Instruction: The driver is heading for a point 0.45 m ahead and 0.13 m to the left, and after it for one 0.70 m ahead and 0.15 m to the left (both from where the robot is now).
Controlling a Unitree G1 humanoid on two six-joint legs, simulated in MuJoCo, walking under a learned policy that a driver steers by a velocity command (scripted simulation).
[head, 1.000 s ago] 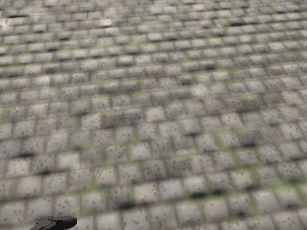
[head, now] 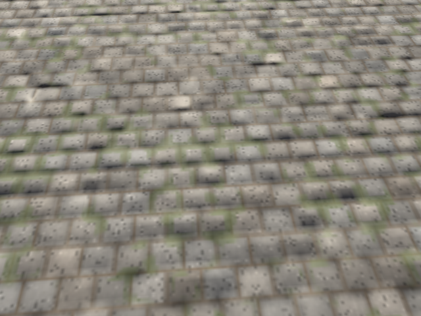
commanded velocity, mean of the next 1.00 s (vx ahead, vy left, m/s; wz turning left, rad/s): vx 0.04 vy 0.00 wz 0.01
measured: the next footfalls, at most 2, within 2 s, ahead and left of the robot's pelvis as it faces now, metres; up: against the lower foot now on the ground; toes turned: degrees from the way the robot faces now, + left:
right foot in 1.14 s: +0.13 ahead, -0.17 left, +0.00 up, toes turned +2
left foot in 1.62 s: +0.42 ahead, +0.12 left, +0.00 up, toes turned +23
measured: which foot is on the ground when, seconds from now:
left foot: down 0.00-1.00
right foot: down 0.00-0.88, up 0.90-1.00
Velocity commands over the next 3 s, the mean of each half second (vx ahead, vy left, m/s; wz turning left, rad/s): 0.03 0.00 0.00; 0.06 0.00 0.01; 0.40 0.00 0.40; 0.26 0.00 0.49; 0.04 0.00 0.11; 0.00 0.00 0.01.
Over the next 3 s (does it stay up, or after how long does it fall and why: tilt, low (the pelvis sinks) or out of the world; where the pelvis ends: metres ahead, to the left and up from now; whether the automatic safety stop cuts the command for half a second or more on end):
stays up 0.50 0.09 0.00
